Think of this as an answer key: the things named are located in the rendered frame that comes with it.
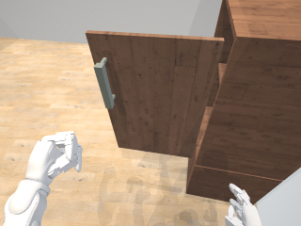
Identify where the left robot hand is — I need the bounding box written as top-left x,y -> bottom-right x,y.
25,131 -> 83,185

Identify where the left robot forearm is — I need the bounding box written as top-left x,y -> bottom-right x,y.
3,179 -> 51,226

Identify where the handle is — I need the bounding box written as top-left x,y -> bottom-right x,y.
93,57 -> 116,109

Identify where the right robot hand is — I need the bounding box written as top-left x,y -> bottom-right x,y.
225,183 -> 263,226

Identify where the cupboard door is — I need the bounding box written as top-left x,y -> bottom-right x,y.
86,30 -> 225,158

